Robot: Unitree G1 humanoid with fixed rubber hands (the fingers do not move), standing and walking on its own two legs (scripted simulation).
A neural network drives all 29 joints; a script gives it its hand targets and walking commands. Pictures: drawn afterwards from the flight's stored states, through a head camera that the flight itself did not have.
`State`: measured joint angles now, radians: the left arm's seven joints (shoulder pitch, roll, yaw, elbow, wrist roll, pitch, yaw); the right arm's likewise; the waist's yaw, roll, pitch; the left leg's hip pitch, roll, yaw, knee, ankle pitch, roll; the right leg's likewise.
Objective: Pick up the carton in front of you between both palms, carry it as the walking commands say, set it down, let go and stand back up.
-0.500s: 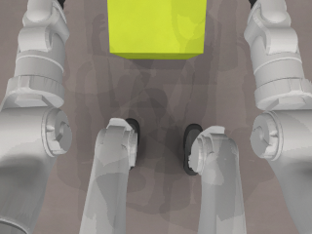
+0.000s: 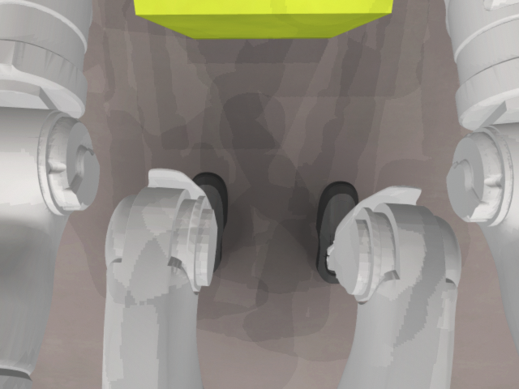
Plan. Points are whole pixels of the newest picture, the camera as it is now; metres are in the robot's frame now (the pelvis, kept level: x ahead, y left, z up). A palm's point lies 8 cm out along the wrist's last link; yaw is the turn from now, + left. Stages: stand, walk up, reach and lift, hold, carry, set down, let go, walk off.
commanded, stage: reach and lift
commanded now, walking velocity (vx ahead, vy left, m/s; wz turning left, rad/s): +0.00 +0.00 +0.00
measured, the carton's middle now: out of the picture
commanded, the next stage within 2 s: none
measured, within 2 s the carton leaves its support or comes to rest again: leaves its support in 0.78 s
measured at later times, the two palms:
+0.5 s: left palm out of the picture +0.56 +0.20 -0.17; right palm out of the picture +0.58 -0.10 -0.17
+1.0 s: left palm out of the picture +0.52 +0.21 -0.04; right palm out of the picture +0.55 -0.09 -0.04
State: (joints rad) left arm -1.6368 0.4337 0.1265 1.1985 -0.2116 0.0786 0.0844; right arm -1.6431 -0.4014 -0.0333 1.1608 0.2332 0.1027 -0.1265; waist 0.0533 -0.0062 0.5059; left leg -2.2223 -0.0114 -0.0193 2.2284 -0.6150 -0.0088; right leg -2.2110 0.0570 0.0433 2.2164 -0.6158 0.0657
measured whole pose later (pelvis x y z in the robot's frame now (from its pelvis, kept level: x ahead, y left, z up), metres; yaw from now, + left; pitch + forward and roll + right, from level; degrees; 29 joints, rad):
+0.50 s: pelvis -0.01 +0.00 +0.00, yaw +0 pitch +33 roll -1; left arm -1.66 0.37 0.20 1.16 -0.09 0.14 0.06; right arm -1.67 -0.30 -0.20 1.15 0.07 0.14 -0.12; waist 0.06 -0.02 0.52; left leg -2.20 -0.02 -0.03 2.22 -0.60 -0.02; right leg -2.20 0.06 0.03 2.21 -0.60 0.05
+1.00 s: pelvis +0.00 -0.01 +0.04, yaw +1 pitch +40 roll -1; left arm -1.27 0.17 0.37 0.78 0.07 0.38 0.09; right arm -1.29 -0.10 -0.39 0.80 -0.08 0.34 -0.13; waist 0.05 -0.04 0.08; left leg -2.19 -0.06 -0.06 2.05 -0.56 -0.05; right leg -2.16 0.08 0.05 2.05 -0.59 0.07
